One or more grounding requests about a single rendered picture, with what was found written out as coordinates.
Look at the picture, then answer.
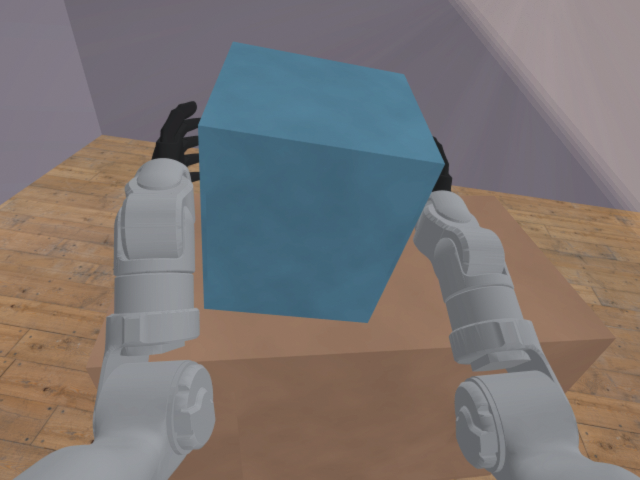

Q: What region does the robot right upper arm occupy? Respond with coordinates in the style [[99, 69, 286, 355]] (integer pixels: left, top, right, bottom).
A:
[[455, 371, 640, 480]]

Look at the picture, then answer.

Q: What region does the robot left upper arm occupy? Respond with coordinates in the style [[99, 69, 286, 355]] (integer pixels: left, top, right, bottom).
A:
[[13, 360, 215, 480]]

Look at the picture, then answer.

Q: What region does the pedestal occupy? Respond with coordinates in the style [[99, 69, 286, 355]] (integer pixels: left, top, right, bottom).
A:
[[86, 193, 616, 480]]

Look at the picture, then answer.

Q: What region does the left robot forearm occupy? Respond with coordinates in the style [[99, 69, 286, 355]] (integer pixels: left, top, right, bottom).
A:
[[93, 158, 200, 437]]

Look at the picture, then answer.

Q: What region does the right robot hand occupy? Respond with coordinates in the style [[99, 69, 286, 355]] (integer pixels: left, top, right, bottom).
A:
[[432, 137, 452, 192]]

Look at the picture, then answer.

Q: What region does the right robot forearm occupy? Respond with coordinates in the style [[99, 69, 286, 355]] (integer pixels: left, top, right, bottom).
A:
[[413, 190, 579, 448]]

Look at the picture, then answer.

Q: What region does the carton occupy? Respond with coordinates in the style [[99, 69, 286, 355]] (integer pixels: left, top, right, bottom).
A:
[[198, 42, 445, 323]]

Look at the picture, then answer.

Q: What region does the left robot hand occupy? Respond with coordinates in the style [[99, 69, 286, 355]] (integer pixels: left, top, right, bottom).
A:
[[151, 101, 201, 182]]

